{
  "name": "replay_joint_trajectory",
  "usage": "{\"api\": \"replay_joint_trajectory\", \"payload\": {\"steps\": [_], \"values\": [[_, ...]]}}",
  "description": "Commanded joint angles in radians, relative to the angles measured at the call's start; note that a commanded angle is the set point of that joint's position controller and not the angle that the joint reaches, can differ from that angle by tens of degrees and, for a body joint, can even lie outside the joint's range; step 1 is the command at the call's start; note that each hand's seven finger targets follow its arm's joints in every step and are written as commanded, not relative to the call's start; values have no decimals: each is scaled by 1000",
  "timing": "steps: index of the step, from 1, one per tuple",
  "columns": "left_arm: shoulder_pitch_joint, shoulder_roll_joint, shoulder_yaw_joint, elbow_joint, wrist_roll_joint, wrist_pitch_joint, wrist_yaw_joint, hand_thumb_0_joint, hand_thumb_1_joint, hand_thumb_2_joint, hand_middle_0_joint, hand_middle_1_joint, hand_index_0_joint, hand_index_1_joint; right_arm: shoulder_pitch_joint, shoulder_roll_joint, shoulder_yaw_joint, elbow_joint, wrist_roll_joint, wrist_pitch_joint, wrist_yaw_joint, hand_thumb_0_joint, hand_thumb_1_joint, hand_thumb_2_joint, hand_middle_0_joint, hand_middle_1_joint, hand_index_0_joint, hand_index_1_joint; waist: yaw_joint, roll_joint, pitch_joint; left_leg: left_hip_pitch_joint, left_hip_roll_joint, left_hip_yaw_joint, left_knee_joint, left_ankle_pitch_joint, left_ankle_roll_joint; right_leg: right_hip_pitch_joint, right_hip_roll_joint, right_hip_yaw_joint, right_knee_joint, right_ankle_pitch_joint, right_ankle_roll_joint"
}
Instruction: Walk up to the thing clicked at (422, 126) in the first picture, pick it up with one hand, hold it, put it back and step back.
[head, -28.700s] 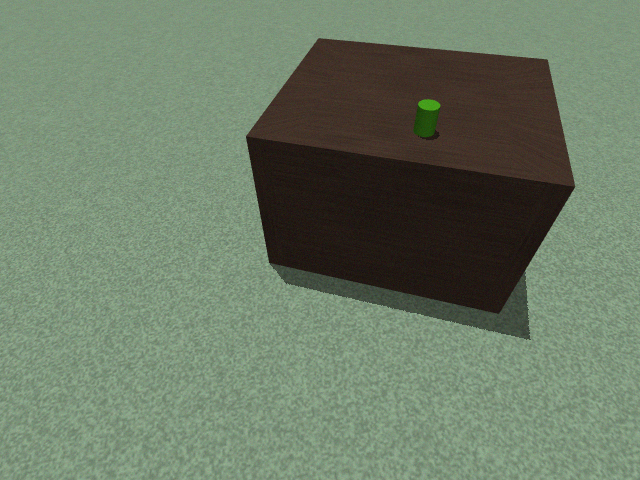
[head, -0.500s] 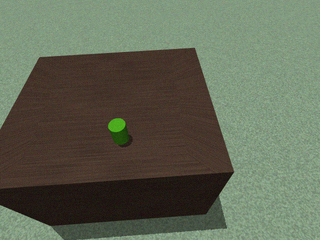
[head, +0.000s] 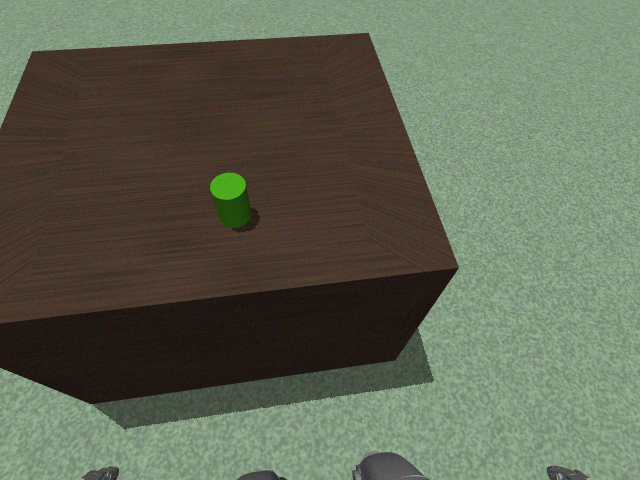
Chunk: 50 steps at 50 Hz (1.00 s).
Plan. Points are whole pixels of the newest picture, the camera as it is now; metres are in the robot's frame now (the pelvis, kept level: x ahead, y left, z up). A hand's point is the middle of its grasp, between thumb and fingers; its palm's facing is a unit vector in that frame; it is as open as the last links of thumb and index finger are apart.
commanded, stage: step back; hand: left
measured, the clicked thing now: (231, 201) +0.59 +0.17 -0.12
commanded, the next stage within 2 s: none
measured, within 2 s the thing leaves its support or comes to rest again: neither
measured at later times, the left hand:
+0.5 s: hand out of the picture +0.02 +0.24 -0.14, palm faces +0.04 -0.92 -0.38, open 7.4 cm
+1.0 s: hand out of the picture -0.23 +0.20 -0.15, palm faces -0.01 -0.91 -0.41, open 7.4 cm
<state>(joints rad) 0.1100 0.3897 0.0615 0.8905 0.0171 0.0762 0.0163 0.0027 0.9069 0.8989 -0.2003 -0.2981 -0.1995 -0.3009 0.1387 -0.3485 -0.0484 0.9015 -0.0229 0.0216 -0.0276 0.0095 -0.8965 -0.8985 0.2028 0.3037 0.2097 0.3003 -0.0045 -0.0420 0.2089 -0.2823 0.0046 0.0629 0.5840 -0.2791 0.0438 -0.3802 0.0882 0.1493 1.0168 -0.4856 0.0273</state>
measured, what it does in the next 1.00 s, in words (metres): walks backwards: right foot, then left foot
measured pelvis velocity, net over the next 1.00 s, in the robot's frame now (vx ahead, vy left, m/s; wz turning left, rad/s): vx -0.28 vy -0.07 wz -0.02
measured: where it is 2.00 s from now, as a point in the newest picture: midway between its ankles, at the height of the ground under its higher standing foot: outside the picture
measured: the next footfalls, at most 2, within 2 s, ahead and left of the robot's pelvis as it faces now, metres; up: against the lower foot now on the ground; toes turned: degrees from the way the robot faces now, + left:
right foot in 0.12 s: +0.00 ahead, -0.13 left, +0.00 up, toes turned +2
left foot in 0.50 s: -0.10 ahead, +0.10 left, +0.00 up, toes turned +1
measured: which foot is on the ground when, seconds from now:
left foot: down 0.00-0.14, up 0.16-0.48, down 0.50-0.94, up 0.96-1.00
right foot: up 0.00-0.10, down 0.12-0.52, up 0.54-0.88, down 0.90-1.00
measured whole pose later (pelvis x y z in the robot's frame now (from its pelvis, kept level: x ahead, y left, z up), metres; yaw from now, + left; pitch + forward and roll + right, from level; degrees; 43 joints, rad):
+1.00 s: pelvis -0.28 -0.07 -0.01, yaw -1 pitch -3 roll +0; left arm 0.22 0.35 0.06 0.88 0.04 0.06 -0.02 0.00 0.91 0.90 -0.20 -0.30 -0.20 -0.30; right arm 0.09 -0.42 -0.06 0.84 -0.01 0.07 -0.03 0.01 -0.90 -0.90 0.20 0.30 0.21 0.30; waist 0.04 0.06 0.17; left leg -0.50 0.01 -0.10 0.85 -0.42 -0.01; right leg -0.24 0.02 0.04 0.69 -0.40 -0.02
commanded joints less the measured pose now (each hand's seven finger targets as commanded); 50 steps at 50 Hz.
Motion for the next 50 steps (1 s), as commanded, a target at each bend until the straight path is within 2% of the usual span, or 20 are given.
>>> {"api": "replay_joint_trajectory", "payload": {"steps": [1,5,6,7,8,9,13,20,24,25,26,28,32,38,43,45,46,47,48,50], "values": [[18,161,56,-100,4,-38,5,0,900,900,-200,-300,-200,-300,23,-286,-78,-85,1,-10,-14,0,-900,-900,200,300,200,300,-23,178,-278,296,272,-264,-61,566,181,-27,-67,-62,-239,6,-11],[144,150,64,-49,12,-55,1,0,900,900,-200,-300,-200,-300,-46,-287,-69,-109,16,3,-2,0,-900,-900,200,300,200,300,38,156,-316,141,218,-205,47,383,114,210,-73,-115,-603,305,-51],[124,208,78,-58,23,-61,3,0,900,900,-200,-300,-200,-300,-51,-249,-56,-111,27,4,0,0,-900,-900,200,300,200,300,31,46,-313,4,152,-180,97,258,54,285,-147,22,-591,452,-74],[88,272,94,-80,23,-63,1,0,900,900,-200,-300,-200,-300,-42,-216,-44,-121,32,6,1,0,-900,-900,200,300,200,300,20,-136,-262,-160,1,-118,230,-16,-15,289,-293,237,-631,520,-161],[37,346,102,-110,18,-57,-2,0,900,900,-200,-300,-200,-300,-77,-218,-54,-120,27,14,-14,0,-900,-900,200,300,200,300,67,-267,-196,-139,-96,-120,478,-389,-40,70,-482,419,-703,567,-353],[9,319,101,-132,20,-62,-2,0,900,900,-200,-300,-200,-300,-48,-248,-64,-99,24,18,-16,0,-900,-900,200,300,200,300,47,-202,-137,-108,-72,-200,595,-394,-48,-14,-486,432,-703,569,-364],[-64,197,76,-164,11,-57,7,0,900,900,-200,-300,-200,-300,42,-227,-42,-56,35,5,-11,0,-900,-900,200,300,200,300,-11,-93,-179,-172,-128,-215,613,-225,-55,142,-272,67,-594,690,-226],[69,196,76,-189,16,-43,14,0,900,900,-200,-300,-200,-300,39,-214,-35,-101,15,-17,-18,0,-900,-900,200,300,200,300,67,-154,-303,-197,-42,-136,217,-249,-74,436,-328,99,-486,806,-261],[-26,218,70,-217,1,-24,3,0,900,900,-200,-300,-200,-300,159,-218,-54,-52,-1,-25,-7,0,-900,-900,200,300,200,300,-15,-130,-325,59,-34,-53,-179,73,-34,266,-289,47,-388,624,-182],[-3,187,59,-221,0,-19,-1,0,900,900,-200,-300,-200,-300,130,-250,-66,-64,-10,-28,-5,0,-900,-900,200,300,200,300,2,-41,-311,123,28,-163,-204,148,-8,148,-234,26,-354,476,-130],[-4,155,52,-229,-5,-18,-4,0,900,900,-200,-300,-200,-300,120,-333,-85,-75,-27,-29,-3,0,-900,-900,200,300,200,300,0,172,-298,172,230,-436,-228,266,70,-37,-106,-44,-201,199,-74],[-72,203,84,-217,11,-16,16,0,900,900,-200,-300,-200,-300,27,-422,-100,-110,-24,-27,3,0,-900,-900,200,300,200,300,-43,274,-199,-104,442,-656,-304,256,280,-23,-2,31,166,-177,-39],[81,192,87,-143,-10,-15,0,0,900,900,-200,-300,-200,-300,-84,-273,-60,-137,-22,-32,-4,0,-900,-900,200,300,200,300,65,151,-160,13,222,-286,-218,347,150,-121,40,59,284,5,-39],[81,163,72,-151,5,-31,-3,0,900,900,-200,-300,-200,-300,20,-274,-73,-130,-3,-23,-7,0,-900,-900,200,300,200,300,-12,213,-249,260,252,-274,-144,391,205,-113,-15,0,24,-27,26],[154,167,67,-96,3,-42,-10,0,900,900,-200,-300,-200,-300,-19,-311,-78,-154,-10,4,0,0,-900,-900,200,300,200,300,0,271,-316,169,243,-255,-79,337,165,109,-70,-115,-393,41,-5],[250,168,74,-42,8,-47,-12,0,900,900,-200,-300,-200,-300,-63,-314,-76,-159,2,20,4,0,-900,-900,200,300,200,300,53,240,-335,61,201,-220,-18,260,109,253,-68,-157,-618,229,-40],[239,214,83,-46,23,-52,-11,0,900,900,-200,-300,-200,-300,-68,-276,-64,-167,11,21,6,0,-900,-900,200,300,200,300,51,133,-298,-73,123,-203,74,115,52,268,-136,-13,-623,221,-64],[213,316,112,-68,32,-53,-13,0,900,900,-200,-300,-200,-300,-64,-205,-45,-189,18,20,2,0,-900,-900,200,300,200,300,53,-172,-228,-306,-70,-156,244,-208,-22,240,-322,288,-690,164,-130],[105,417,124,-121,38,-47,-11,0,900,900,-200,-300,-200,-300,-106,-235,-63,-194,12,23,-20,0,-900,-900,200,300,200,300,97,-291,-156,-236,-87,-194,479,-358,-59,-56,-508,457,-777,122,-305],[2,323,97,-158,26,-52,-6,0,900,900,-200,-300,-200,-300,-64,-293,-75,-145,13,22,-10,0,-900,-900,200,300,200,300,34,-165,-58,-158,-79,-262,607,-259,-49,-195,-440,316,-776,146,-269]]}}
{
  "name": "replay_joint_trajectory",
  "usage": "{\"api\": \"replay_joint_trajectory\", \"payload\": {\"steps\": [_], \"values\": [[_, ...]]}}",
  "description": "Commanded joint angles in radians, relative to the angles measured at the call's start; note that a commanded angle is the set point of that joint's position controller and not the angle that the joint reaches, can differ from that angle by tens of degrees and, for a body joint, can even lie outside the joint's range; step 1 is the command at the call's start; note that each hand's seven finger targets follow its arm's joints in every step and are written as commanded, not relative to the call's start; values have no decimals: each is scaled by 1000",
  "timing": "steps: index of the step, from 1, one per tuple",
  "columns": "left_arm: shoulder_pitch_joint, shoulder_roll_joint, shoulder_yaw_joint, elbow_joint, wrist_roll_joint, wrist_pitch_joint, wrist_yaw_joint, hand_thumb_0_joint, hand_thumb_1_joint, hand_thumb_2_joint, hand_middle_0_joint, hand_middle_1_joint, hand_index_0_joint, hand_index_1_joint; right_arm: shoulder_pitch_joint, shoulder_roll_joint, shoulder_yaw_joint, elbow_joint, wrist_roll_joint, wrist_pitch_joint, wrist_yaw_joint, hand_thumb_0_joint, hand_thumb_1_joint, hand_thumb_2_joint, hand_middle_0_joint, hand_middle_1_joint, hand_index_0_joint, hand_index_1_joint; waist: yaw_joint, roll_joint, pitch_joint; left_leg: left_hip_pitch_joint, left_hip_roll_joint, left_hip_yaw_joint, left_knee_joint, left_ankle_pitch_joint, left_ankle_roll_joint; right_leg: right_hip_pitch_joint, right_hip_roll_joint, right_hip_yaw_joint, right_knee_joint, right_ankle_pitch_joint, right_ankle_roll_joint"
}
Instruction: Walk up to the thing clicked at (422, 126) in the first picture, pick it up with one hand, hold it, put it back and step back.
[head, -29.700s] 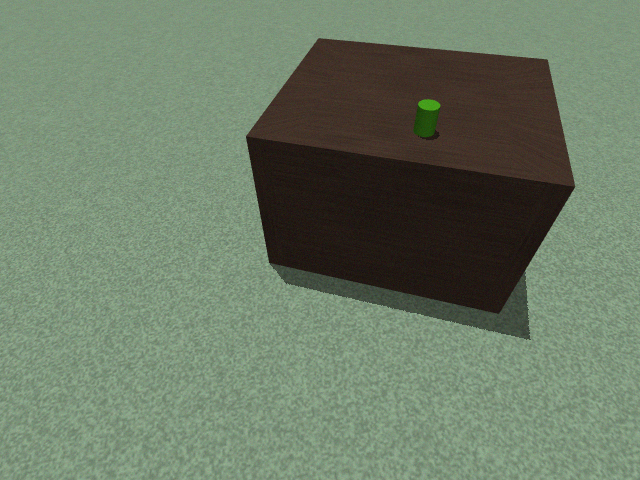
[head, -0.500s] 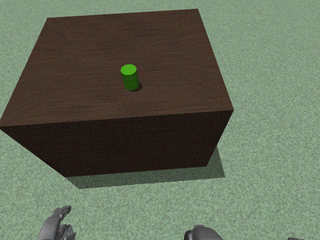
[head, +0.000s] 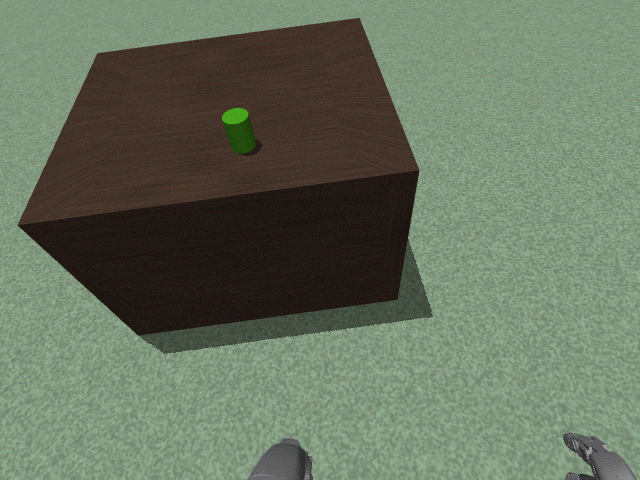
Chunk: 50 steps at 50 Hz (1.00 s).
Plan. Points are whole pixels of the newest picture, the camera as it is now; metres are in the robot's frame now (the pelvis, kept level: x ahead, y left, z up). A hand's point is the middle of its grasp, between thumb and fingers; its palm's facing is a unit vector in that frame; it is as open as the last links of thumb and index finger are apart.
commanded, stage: step back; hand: left
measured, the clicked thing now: (239, 131) +0.87 +0.26 -0.11
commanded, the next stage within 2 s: stand in 1.80 s
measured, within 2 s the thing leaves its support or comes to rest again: neither
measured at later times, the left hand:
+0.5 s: hand out of the picture -0.08 +0.26 -0.14, palm faces +0.12 -0.93 -0.36, open 7.4 cm
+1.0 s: hand out of the picture -0.26 +0.27 -0.13, palm faces +0.12 -0.89 -0.44, open 7.4 cm
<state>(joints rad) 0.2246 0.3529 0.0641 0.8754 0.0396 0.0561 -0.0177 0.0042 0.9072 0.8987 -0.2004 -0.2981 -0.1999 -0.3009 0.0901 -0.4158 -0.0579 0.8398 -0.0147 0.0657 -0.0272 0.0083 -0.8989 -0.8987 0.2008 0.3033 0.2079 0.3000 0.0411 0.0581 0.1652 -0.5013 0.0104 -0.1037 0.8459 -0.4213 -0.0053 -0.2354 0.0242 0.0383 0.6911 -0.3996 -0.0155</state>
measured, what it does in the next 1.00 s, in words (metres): walks backwards: left foot, then right foot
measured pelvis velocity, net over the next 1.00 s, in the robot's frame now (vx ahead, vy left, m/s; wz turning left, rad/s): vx -0.27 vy -0.02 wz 0.11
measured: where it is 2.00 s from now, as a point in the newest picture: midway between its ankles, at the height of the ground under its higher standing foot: outside the picture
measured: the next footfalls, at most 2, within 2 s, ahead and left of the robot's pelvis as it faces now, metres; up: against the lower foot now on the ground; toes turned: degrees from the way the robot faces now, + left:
left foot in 0.32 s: -0.09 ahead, +0.11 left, +0.00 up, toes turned +5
right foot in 0.68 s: -0.24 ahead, -0.16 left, +0.00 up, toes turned +3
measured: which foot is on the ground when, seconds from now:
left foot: up 0.00-0.30, down 0.32-0.72, up 0.74-0.98, down 1.00-1.00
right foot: down 0.00-0.36, up 0.38-0.66, down 0.68-1.00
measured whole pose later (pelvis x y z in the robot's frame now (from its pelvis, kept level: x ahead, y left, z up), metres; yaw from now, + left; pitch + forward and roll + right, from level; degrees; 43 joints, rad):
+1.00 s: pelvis -0.27 -0.02 +0.00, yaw +7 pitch -2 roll +0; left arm 0.25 0.39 0.07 0.94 0.05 -0.01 0.00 0.01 0.90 0.90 -0.20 -0.30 -0.20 -0.30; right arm 0.26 -0.41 -0.06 1.00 -0.04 0.04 0.02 0.01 -0.90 -0.90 0.20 0.30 0.21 0.30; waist 0.03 0.04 0.07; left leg -0.28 -0.01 -0.05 0.63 -0.37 -0.02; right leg -0.22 -0.07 -0.03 0.65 -0.39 0.02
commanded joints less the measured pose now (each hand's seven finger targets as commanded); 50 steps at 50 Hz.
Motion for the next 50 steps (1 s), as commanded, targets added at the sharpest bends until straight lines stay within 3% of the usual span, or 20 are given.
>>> {"api": "replay_joint_trajectory", "payload": {"steps": [1,2,4,9,15,16,17,18,19,23,30,33,34,35,36,37,40,43,46,50], "values": [[-174,301,79,-152,1,-36,32,0,900,900,-200,-300,-200,-300,44,-203,-58,-49,13,-22,-8,0,-900,-900,200,300,200,300,-57,-188,-25,40,-131,-106,356,-46,5,-246,-260,235,-363,199,-151],[-205,258,79,-146,-1,-36,38,0,900,900,-200,-300,-200,-300,99,-166,-41,-29,16,-26,-8,0,-900,-900,200,300,200,300,-97,-204,-64,0,-146,-79,356,-6,3,-131,-199,124,-294,373,-107],[-110,256,85,-145,2,-41,40,0,900,900,-200,-300,-200,-300,98,-154,-30,-32,8,-39,-16,0,-900,-900,200,300,200,300,-39,-216,-139,-9,-148,-47,360,-20,-12,-12,-186,108,-229,522,-124],[3,249,85,-149,0,-28,63,0,900,900,-200,-300,-200,-300,51,-131,-23,-65,-6,-52,-19,0,-900,-900,200,300,200,300,41,-255,-210,-67,-68,1,97,-140,-30,278,-305,194,-163,703,-210],[-127,277,70,-187,-20,-9,57,0,900,900,-200,-300,-200,-300,227,-157,-52,8,-12,-44,-3,0,-900,-900,200,300,200,300,-49,-204,-279,281,-47,116,-376,151,24,89,-282,149,-72,525,-133],[-116,256,57,-189,-23,-6,52,0,900,900,-200,-300,-200,-300,221,-183,-62,10,-14,-41,-2,0,-900,-900,200,300,200,300,-52,-134,-264,319,7,27,-425,228,60,3,-229,130,-32,385,-86],[-118,225,48,-192,-29,-7,48,0,900,900,-200,-300,-200,-300,205,-250,-77,-3,-31,-39,1,0,-900,-900,200,300,200,300,-52,46,-251,358,196,-240,-452,348,141,-173,-114,52,109,143,-30],[-178,238,58,-204,-37,-8,59,0,900,900,-200,-300,-200,-300,119,-340,-83,-35,-27,-32,14,0,-900,-900,200,300,200,300,-72,213,-209,214,356,-388,-531,374,290,-202,29,-43,324,-234,2],[-190,259,73,-186,-21,-5,64,0,900,900,-200,-300,-200,-300,59,-346,-86,-55,-32,-40,10,0,-900,-900,200,300,200,300,-74,192,-161,68,422,-478,-562,361,348,-142,18,85,504,-280,9],[-65,235,72,-97,-38,4,48,0,900,900,-200,-300,-200,-300,-44,-199,-44,-82,-40,-41,3,0,-900,-900,200,300,200,300,11,36,-91,73,207,-117,-499,371,203,-189,84,114,635,-93,-1],[-13,220,40,-54,-25,-57,44,0,900,900,-200,-300,-200,-300,49,-210,-65,-64,-32,-23,23,0,-900,-900,200,300,200,300,-74,142,-244,435,206,-112,-435,69,219,-122,-17,-11,-41,-140,38],[116,215,51,49,-7,-80,47,0,900,900,-200,-300,-200,-300,28,-222,-69,-50,-30,3,32,0,-900,-900,200,300,200,300,-23,75,-250,266,161,-43,-336,-59,164,123,21,-63,-386,41,-2],[117,264,66,55,4,-85,48,0,900,900,-200,-300,-200,-300,38,-162,-51,-53,-24,1,32,0,-900,-900,200,300,200,300,-16,-45,-204,91,101,-4,-205,-115,107,171,-47,111,-361,-14,-32],[106,333,83,29,17,-90,51,0,900,900,-200,-300,-200,-300,22,-110,-32,-75,-20,-7,33,0,-900,-900,200,300,200,300,3,-237,-152,-109,-29,41,-51,-137,33,140,-243,427,-433,-240,-86],[6,427,97,-13,24,-80,53,0,900,900,-200,-300,-200,-300,-70,-163,-52,-90,-27,-7,24,0,-900,-900,200,300,200,300,48,-279,-74,-38,-27,-75,70,-142,-9,-187,-441,617,-523,-484,-229],[-91,426,99,-33,19,-86,55,0,900,900,-200,-300,-200,-300,-64,-221,-76,-69,-22,-6,25,0,-900,-900,200,300,200,300,7,-252,22,34,20,-130,191,-95,-15,-344,-468,621,-540,-536,-252],[-124,278,68,-23,3,-101,56,0,900,900,-200,-300,-200,-300,49,-159,-51,4,-2,-30,35,0,-900,-900,200,300,200,300,-63,-129,-55,-9,-84,-74,161,61,-15,-42,-211,167,-343,120,-120],[3,291,74,-5,8,-106,40,0,900,900,-200,-300,-200,-300,9,-153,-39,-5,-10,-46,38,0,-900,-900,200,300,200,300,21,-214,-106,7,-45,-2,27,12,-34,52,-214,169,-342,-19,-127],[-9,327,89,-10,15,-94,33,0,900,900,-200,-300,-200,-300,1,-159,-43,0,-23,-66,48,0,-900,-900,200,300,200,300,34,-299,-59,34,-5,55,-156,-64,-31,47,-270,212,-366,-218,-159],[2,240,46,-13,2,-72,22,0,900,900,-200,-300,-200,-300,145,-162,-71,80,-25,-102,37,0,-900,-900,200,300,200,300,-31,-123,-159,443,-42,71,-462,106,15,-81,-186,53,-58,105,-94]]}}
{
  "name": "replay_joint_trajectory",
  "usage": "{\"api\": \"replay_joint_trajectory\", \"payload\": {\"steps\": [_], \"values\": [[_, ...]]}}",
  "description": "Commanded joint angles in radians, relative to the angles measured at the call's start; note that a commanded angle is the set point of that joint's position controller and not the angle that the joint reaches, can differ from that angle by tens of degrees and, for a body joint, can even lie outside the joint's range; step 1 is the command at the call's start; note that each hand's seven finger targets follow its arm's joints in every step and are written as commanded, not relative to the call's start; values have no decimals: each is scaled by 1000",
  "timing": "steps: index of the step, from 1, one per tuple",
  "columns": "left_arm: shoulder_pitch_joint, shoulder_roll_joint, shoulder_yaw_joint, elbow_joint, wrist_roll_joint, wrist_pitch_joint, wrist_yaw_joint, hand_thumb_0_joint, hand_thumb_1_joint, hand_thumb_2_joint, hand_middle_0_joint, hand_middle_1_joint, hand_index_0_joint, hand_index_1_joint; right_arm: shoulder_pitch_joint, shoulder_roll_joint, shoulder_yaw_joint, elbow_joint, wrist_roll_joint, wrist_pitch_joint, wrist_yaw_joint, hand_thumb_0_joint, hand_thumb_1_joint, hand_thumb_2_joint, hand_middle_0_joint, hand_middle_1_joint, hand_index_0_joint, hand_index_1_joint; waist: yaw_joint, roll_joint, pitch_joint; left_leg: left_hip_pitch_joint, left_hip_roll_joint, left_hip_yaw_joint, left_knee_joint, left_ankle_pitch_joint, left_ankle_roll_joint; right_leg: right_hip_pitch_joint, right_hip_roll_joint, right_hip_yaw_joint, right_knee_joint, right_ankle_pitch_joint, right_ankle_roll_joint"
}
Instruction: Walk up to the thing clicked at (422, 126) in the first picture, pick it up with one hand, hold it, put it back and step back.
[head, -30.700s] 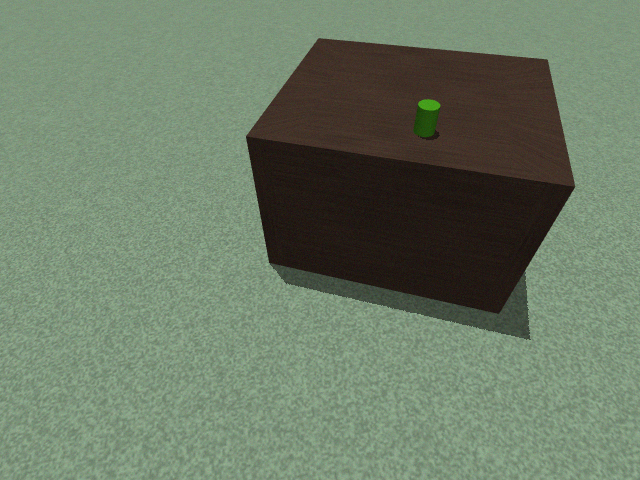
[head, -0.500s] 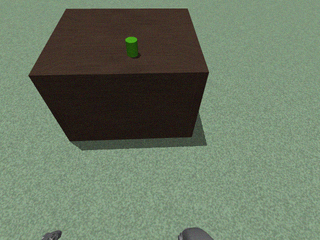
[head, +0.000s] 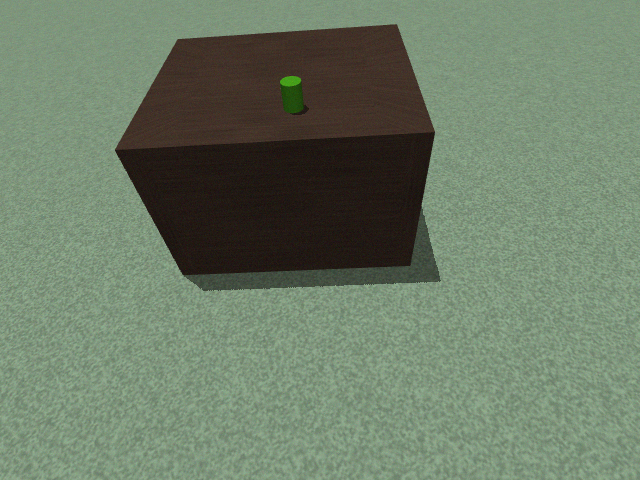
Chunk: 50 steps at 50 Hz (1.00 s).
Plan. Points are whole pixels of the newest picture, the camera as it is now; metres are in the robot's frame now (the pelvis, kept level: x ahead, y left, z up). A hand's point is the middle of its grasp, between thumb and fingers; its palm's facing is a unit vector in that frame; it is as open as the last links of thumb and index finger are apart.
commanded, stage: step back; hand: left
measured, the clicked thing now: (292, 94) +1.16 +0.14 -0.12
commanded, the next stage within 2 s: stand in 0.80 s
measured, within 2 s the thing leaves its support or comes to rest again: neither
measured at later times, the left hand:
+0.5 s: hand out of the picture +0.15 +0.24 -0.14, palm faces +0.00 -0.93 -0.36, open 7.4 cm
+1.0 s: hand out of the picture +0.16 +0.25 -0.13, palm faces -0.01 -0.94 -0.34, open 7.4 cm
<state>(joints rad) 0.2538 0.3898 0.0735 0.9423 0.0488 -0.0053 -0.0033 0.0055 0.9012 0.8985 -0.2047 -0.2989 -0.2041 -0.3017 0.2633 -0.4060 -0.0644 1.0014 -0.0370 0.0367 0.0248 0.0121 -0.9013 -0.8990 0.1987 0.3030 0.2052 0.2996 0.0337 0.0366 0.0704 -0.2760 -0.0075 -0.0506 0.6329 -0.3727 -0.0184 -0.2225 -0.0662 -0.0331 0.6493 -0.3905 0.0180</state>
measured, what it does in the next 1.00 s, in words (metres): steps on the spot: right foot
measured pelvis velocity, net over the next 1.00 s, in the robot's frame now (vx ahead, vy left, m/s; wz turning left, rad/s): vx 0.06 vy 0.00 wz -0.01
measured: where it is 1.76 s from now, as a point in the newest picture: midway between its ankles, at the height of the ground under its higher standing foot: outside the picture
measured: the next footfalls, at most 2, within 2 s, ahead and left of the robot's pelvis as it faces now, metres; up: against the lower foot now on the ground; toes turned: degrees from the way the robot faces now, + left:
right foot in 0.30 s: +0.12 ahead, -0.14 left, +0.00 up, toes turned -3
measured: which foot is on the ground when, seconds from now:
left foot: down 0.00-1.00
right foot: down 0.00-0.04, up 0.06-0.28, down 0.30-1.00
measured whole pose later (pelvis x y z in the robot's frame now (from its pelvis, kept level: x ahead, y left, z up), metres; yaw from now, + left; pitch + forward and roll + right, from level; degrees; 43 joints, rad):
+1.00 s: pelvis +0.06 +0.00 +0.02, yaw -1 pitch -3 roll +0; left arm 0.06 0.35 0.00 1.11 0.00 0.00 -0.01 0.00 0.91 0.90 -0.20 -0.30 -0.20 -0.30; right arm 0.06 -0.34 -0.01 1.09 -0.01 -0.02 0.00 0.01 -0.90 -0.90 0.20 0.30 0.21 0.30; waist 0.02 -0.01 0.07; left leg -0.09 0.01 0.00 0.41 -0.26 -0.01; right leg -0.17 -0.05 -0.03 0.43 -0.20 0.03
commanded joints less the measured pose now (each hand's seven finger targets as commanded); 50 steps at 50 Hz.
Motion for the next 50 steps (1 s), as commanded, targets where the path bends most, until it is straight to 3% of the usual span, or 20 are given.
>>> {"api": "replay_joint_trajectory", "payload": {"steps": [1,2,3,4,7,10,14,15,16,17,18,22,24,26,27,28,29,33,42,50], "values": [[-3,147,20,-87,-16,-10,5,0,900,900,-200,-300,-200,-300,23,-218,-81,-76,-11,-82,-21,0,-900,-900,200,300,200,300,-45,52,-109,324,131,-231,-325,-56,83,-231,-14,49,216,70,-88],[-77,145,19,-105,-28,-11,5,0,900,900,-200,-300,-200,-300,49,-331,-94,-80,-8,-85,-23,0,-900,-900,200,300,200,300,-74,172,-65,283,339,-594,-403,-254,209,-428,85,-18,313,-170,-52],[-146,241,47,-102,-16,-14,13,0,900,900,-200,-300,-200,-300,53,-358,-103,-78,5,-83,-21,0,-900,-900,200,300,200,300,-94,94,11,126,386,-644,-433,-331,295,-371,23,115,355,-213,-60],[-145,259,46,-102,-21,-18,9,0,900,900,-200,-300,-200,-300,13,-331,-99,-86,3,-79,-21,0,-900,-900,200,300,200,300,-70,64,51,71,375,-570,-420,-305,306,-346,7,124,359,-192,-62],[-59,214,40,-64,-27,-25,-9,0,900,900,-200,-300,-200,-300,-51,-229,-66,-105,-2,-91,-25,0,-900,-900,200,300,200,300,-25,95,45,97,219,-270,-354,-59,197,-317,-10,79,257,-53,-53],[-80,179,36,-54,-29,-27,-14,0,900,900,-200,-300,-200,-300,-58,-224,-61,-106,-3,-87,-23,0,-900,-900,200,300,200,300,-42,152,16,13,206,-197,-313,104,197,-151,18,21,92,-22,-33],[2,176,44,8,-31,-41,9,0,900,900,-200,-300,-200,-300,-128,-160,-22,-127,21,-57,-28,0,-900,-900,200,300,200,300,31,95,-59,-120,130,-61,-70,205,112,167,78,-25,-208,214,-28],[12,208,52,12,-23,-46,18,0,900,900,-200,-300,-200,-300,-111,-106,-4,-130,30,-55,-32,0,-900,-900,200,300,200,300,38,-2,-96,-174,90,-46,19,137,73,233,4,88,-223,249,-43],[-8,274,64,0,-11,-52,25,0,900,900,-200,-300,-200,-300,-85,-65,10,-136,38,-53,-36,0,-900,-900,200,300,200,300,25,-186,-109,-242,-17,-36,148,-23,28,211,-180,378,-324,185,-102],[-104,309,62,-31,-16,-49,22,0,900,900,-200,-300,-200,-300,-52,-112,-4,-106,30,-39,-47,0,-900,-900,200,300,200,300,4,-168,-101,-141,-8,-41,241,-218,20,21,-318,503,-396,-69,-201],[-205,316,58,-54,-14,-45,18,0,900,900,-200,-300,-200,-300,-9,-165,-25,-69,23,-32,-48,0,-900,-900,200,300,200,300,-31,-163,-37,-46,27,-45,279,-227,14,-149,-335,517,-398,-186,-253],[-224,255,46,-36,-16,-42,16,0,900,900,-200,-300,-200,-300,-2,-157,-21,-22,23,-40,-36,0,-900,-900,200,300,200,300,-28,-186,-20,-67,26,-14,146,-109,29,-105,-210,305,-323,-96,-181],[-235,255,43,-31,-21,-39,13,0,900,900,-200,-300,-200,-300,16,-146,-17,-9,16,-51,-38,0,-900,-900,200,300,200,300,-44,-206,-67,-4,30,35,-28,-43,26,-64,-194,242,-243,112,-170],[-246,200,23,-30,-36,-29,11,0,900,900,-200,-300,-200,-300,26,-147,-22,13,5,-67,-47,0,-900,-900,200,300,200,300,-61,-148,-114,112,53,-24,-239,186,33,-60,-133,148,-99,354,-102],[-240,158,12,-39,-47,-25,11,0,900,900,-200,-300,-200,-300,-2,-188,-31,3,-5,-75,-51,0,-900,-900,200,300,200,300,-44,-36,-126,113,157,-172,-275,347,69,-72,-65,88,2,374,-58],[-228,139,6,-28,-56,-19,12,0,900,900,-200,-300,-200,-300,-84,-223,-35,-13,-3,-80,-50,0,-900,-900,200,300,200,300,-3,17,-105,95,227,-242,-285,393,108,-96,1,33,-2,226,-36],[-223,170,14,0,-58,-17,14,0,900,900,-200,-300,-200,-300,-151,-251,-32,-18,7,-75,-45,0,-900,-900,200,300,200,300,7,32,-78,5,238,-214,-241,353,155,-18,27,23,-51,86,-31],[-206,204,17,25,-47,-38,19,0,900,900,-200,-300,-200,-300,-138,-170,-12,-1,19,-68,-47,0,-900,-900,200,300,200,300,-16,-10,-166,68,108,-17,-122,536,55,120,-70,84,-110,510,-75],[-227,155,-20,81,-52,-18,12,0,900,900,-200,-300,-200,-300,-203,-171,0,24,26,-76,-40,0,-900,-900,200,300,200,300,-19,-4,-125,114,155,-83,-268,490,50,122,-45,70,-175,434,-45],[-234,169,-33,114,-43,-34,9,0,900,900,-200,-300,-200,-300,-238,-151,5,42,32,-71,-31,0,-900,-900,200,300,200,300,-32,-42,-111,192,134,-36,-315,403,33,134,-73,93,-293,460,-40]]}}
